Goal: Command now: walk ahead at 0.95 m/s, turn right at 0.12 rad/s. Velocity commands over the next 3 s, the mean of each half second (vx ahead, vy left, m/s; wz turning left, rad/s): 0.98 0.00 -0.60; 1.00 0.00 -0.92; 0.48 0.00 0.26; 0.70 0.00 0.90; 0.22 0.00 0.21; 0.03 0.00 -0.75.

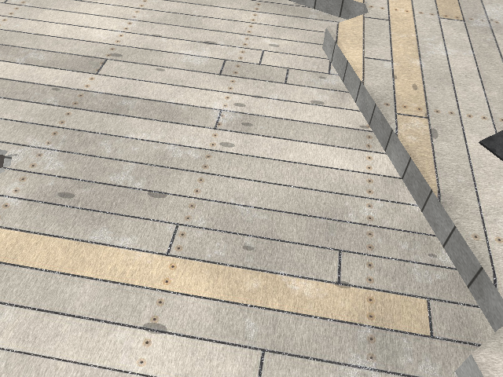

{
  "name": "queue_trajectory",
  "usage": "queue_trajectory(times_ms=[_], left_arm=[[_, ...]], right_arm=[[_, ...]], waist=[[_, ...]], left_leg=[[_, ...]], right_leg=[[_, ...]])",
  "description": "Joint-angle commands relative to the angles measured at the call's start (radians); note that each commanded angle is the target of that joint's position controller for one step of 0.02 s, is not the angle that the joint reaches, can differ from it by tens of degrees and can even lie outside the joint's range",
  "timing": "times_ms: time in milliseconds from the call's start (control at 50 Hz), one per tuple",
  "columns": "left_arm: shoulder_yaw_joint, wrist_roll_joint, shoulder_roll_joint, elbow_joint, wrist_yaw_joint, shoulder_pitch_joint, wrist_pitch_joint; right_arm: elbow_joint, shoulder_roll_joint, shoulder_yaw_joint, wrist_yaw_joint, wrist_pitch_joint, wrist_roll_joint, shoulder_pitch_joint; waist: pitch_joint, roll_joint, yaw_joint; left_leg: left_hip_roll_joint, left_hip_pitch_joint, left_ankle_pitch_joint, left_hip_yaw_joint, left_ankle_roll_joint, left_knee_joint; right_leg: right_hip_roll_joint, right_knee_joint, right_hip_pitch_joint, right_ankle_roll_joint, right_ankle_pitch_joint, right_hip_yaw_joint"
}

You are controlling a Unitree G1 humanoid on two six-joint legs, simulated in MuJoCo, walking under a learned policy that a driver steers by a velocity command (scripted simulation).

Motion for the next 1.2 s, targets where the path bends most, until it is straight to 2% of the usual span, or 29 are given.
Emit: queue_trajectory(times_ms=[20,120,180,220,260,280,300,320,340,360,400,500,600,640,660,680,700,720,740,780,840,1000,1040,1080,1100,1120,1140,1160,1200], left_arm=[[0.018,-0.032,0.078,-0.043,-0.017,-0.041,0.021],[-0.008,-0.028,0.037,-0.079,-0.027,-0.198,0.004],[-0.019,-0.031,0.037,-0.076,-0.028,-0.172,0.009],[0.005,-0.037,0.106,-0.013,-0.014,0.051,0.022],[0.060,-0.035,0.206,0.107,0.008,0.474,0.032],[0.073,-0.050,0.208,0.140,0.025,0.482,0.037],[0.064,-0.040,0.202,0.131,0.028,0.354,0.042],[0.068,-0.028,0.226,0.067,0.037,0.231,0.043],[0.067,-0.021,0.167,0.031,0.043,0.188,0.039],[0.059,-0.015,0.128,0.033,0.045,0.151,0.031],[0.055,-0.018,0.146,0.036,0.051,0.133,-0.003],[0.066,-0.040,0.162,0.032,0.039,0.137,-0.042],[0.089,-0.044,0.195,0.045,0.038,0.197,-0.035],[0.098,-0.034,0.231,0.033,0.045,0.165,-0.037],[0.104,-0.030,0.266,0.022,0.041,0.116,-0.040],[0.098,-0.025,0.238,0.002,0.039,0.052,-0.053],[0.052,-0.037,0.062,-0.043,0.044,0.049,-0.063],[0.024,-0.075,0.038,-0.102,0.041,0.146,-0.053],[0.032,-0.041,0.120,-0.064,0.050,0.050,-0.030],[0.041,-0.013,0.134,-0.069,0.023,-0.054,-0.009],[0.018,0.002,0.050,-0.127,-0.012,-0.134,0.028],[-0.029,0.000,0.042,-0.238,-0.053,-0.372,0.025],[-0.035,0.012,0.036,-0.215,-0.046,-0.363,0.010],[-0.019,0.038,0.073,-0.128,-0.023,-0.121,-0.009],[-0.006,0.043,0.097,-0.058,-0.003,0.071,-0.019],[0.016,0.063,0.169,-0.017,0.019,0.138,-0.021],[0.032,0.068,0.245,-0.050,0.034,0.104,-0.027],[0.057,0.007,0.241,-0.067,0.045,0.148,-0.020],[0.024,-0.013,0.128,-0.025,0.050,0.013,-0.032]], right_arm=[[-0.024,-0.143,-0.040,-0.004,-0.050,0.006,0.034],[0.039,-0.086,-0.015,-0.013,-0.074,0.009,0.061],[0.072,-0.138,-0.022,-0.045,-0.087,0.008,0.060],[0.065,-0.211,-0.048,-0.074,-0.063,-0.010,-0.009],[0.024,-0.247,-0.067,-0.083,-0.030,-0.016,-0.178],[0.019,-0.146,-0.043,-0.057,-0.032,-0.016,-0.248],[-0.053,0.036,0.010,-0.040,-0.051,-0.034,-0.224],[-0.131,0.023,0.029,-0.022,-0.072,-0.003,-0.099],[-0.113,-0.069,0.027,-0.016,-0.095,-0.027,-0.122],[-0.101,-0.112,0.016,-0.014,-0.096,-0.032,-0.165],[-0.110,-0.105,0.026,-0.021,-0.058,-0.059,-0.198],[-0.199,-0.037,0.060,-0.002,-0.022,-0.020,-0.425],[-0.226,-0.054,0.050,-0.008,-0.034,-0.003,-0.493],[-0.188,-0.127,0.017,-0.025,-0.043,-0.002,-0.364],[-0.149,-0.171,-0.006,-0.037,-0.050,0.003,-0.197],[-0.096,-0.230,-0.037,-0.057,-0.055,-0.008,0.039],[-0.063,-0.299,-0.062,-0.073,-0.058,-0.050,0.206],[-0.068,-0.347,-0.079,-0.057,-0.048,-0.054,0.087],[-0.101,-0.214,-0.064,-0.049,-0.040,-0.042,-0.048],[-0.065,-0.117,-0.040,-0.041,-0.035,-0.038,-0.081],[0.046,-0.053,-0.023,-0.030,-0.057,-0.010,0.017],[0.115,-0.126,-0.035,-0.013,-0.097,-0.008,0.027],[0.145,-0.173,-0.037,-0.021,-0.091,-0.005,0.090],[0.165,-0.235,-0.042,-0.040,-0.071,0.010,0.096],[0.160,-0.237,-0.036,-0.045,-0.065,0.029,0.057],[0.149,-0.174,-0.023,-0.037,-0.065,0.036,0.089],[0.126,-0.021,0.011,-0.035,-0.057,0.082,0.267],[0.122,-0.138,-0.019,-0.055,-0.043,0.081,0.173],[0.107,-0.096,-0.014,-0.046,-0.036,0.048,0.089]], waist=[[0.116,0.116,-0.007],[0.181,0.084,-0.005],[0.105,0.114,0.034],[-0.021,0.178,0.161],[-0.136,0.148,0.388],[-0.044,-0.030,0.362],[0.044,-0.200,0.167],[-0.114,-0.253,0.063],[-0.030,-0.038,0.065],[0.066,0.117,0.023],[0.153,0.184,-0.035],[0.180,0.078,0.039],[0.088,-0.005,0.116],[-0.019,-0.013,0.049],[-0.115,-0.011,-0.056],[-0.223,0.006,-0.176],[-0.339,0.243,-0.192],[-0.429,0.520,-0.063],[-0.241,0.283,-0.073],[-0.069,0.084,-0.063],[0.034,0.132,-0.030],[0.203,0.066,0.002],[0.182,0.092,0.008],[0.031,0.151,0.131],[-0.046,0.158,0.226],[-0.143,0.083,0.207],[-0.405,-0.153,0.080],[-0.535,0.047,0.161],[-0.150,0.068,0.042]], left_leg=[[0.242,0.086,0.401,-0.174,-0.039,-0.347],[0.190,0.148,0.852,0.089,-0.091,-0.423],[0.213,0.243,1.367,0.138,-0.118,-0.369],[0.243,0.328,1.669,0.144,-0.139,-0.106],[0.224,0.136,1.538,0.119,-0.127,0.533],[0.033,-0.141,0.502,0.115,-0.099,0.965],[-0.065,-0.524,-0.131,-0.021,-0.101,1.235],[-0.049,-0.698,-0.141,-0.202,-0.106,1.256],[0.019,-0.704,-0.052,-0.233,-0.075,1.120],[0.065,-0.647,0.014,-0.228,-0.079,0.998],[0.120,-0.539,0.005,-0.212,-0.123,0.834],[0.154,-0.308,0.330,-0.095,-0.173,0.302],[0.071,-0.226,0.452,-0.087,-0.139,0.015],[0.024,-0.053,0.329,-0.101,-0.120,-0.030],[0.035,0.129,0.260,-0.108,-0.106,-0.032],[0.129,0.393,0.122,-0.175,-0.081,0.032],[0.416,0.646,-0.249,-0.497,-0.046,-0.023],[0.569,0.666,-0.440,-1.026,0.047,-0.244],[0.489,0.502,-0.540,-0.891,0.038,-0.272],[0.399,0.279,-0.149,-0.543,0.008,-0.257],[0.331,0.169,0.131,-0.281,-0.035,-0.296],[0.263,0.009,0.621,0.130,-0.052,-0.470],[0.281,0.090,1.101,0.141,-0.047,-0.398],[0.304,0.138,1.415,0.126,-0.033,-0.066],[0.282,0.076,1.340,0.129,-0.036,0.183],[0.192,-0.109,0.673,0.117,-0.049,0.511],[0.028,-0.362,-0.246,-0.017,-0.084,1.021],[0.025,-0.363,-0.157,-0.232,-0.071,1.061],[0.119,-0.418,-0.077,-0.167,-0.077,0.832]], right_leg=[[0.034,-0.020,-0.208,-0.011,0.114,0.079],[0.110,-0.368,-0.166,-0.071,0.299,-0.088],[0.195,-0.533,0.053,-0.125,0.348,-0.196],[0.260,-0.531,0.247,-0.148,0.255,-0.202],[0.220,-0.605,0.636,-0.243,0.168,-0.065],[0.180,-0.657,0.735,-0.276,0.120,0.026],[0.115,-0.559,0.771,-0.335,0.286,0.293],[-0.060,-0.865,0.866,-0.498,-0.116,0.768],[-0.096,-1.068,0.755,-0.456,-0.377,0.885],[-0.076,-1.097,0.587,-0.405,-0.384,0.825],[0.002,-1.099,0.342,-0.367,-0.193,0.671],[0.164,-1.141,0.124,-0.276,0.144,0.398],[0.138,-1.008,0.413,-0.192,0.480,0.414],[0.132,-0.814,0.498,-0.147,0.711,0.425],[0.148,-0.619,0.471,-0.127,0.733,0.411],[0.180,-0.359,0.320,-0.115,0.598,0.380],[0.261,-0.023,0.060,-0.115,-0.121,0.268],[0.262,0.164,-0.141,-0.100,-0.260,0.175],[0.170,0.179,-0.206,-0.106,-0.127,0.144],[0.103,0.089,-0.167,-0.087,-0.035,0.105],[0.043,0.060,-0.188,-0.082,-0.025,0.094],[0.094,-0.441,-0.020,-0.109,0.244,-0.081],[0.183,-0.541,0.115,-0.139,0.227,-0.129],[0.263,-0.619,0.396,-0.162,0.165,-0.106],[0.228,-0.759,0.604,-0.182,0.299,-0.043],[0.077,-0.711,0.853,-0.184,0.510,0.062],[-0.382,-0.597,1.153,-0.343,1.265,0.520],[-0.352,-0.629,1.085,-0.357,1.387,0.483],[-0.245,-0.788,0.725,-0.253,1.052,0.287]])
Next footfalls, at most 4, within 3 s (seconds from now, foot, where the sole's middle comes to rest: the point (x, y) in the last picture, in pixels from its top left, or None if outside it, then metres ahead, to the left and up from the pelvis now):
0.28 right None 0.41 -0.02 -0.77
0.68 left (240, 262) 0.88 0.03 -0.77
1.12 right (371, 230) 1.02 -0.41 -0.77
1.60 left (349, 178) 1.26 -0.37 -0.77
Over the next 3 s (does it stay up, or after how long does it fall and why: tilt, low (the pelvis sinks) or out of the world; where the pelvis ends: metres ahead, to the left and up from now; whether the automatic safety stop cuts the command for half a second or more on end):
stays up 1.66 -0.54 0.03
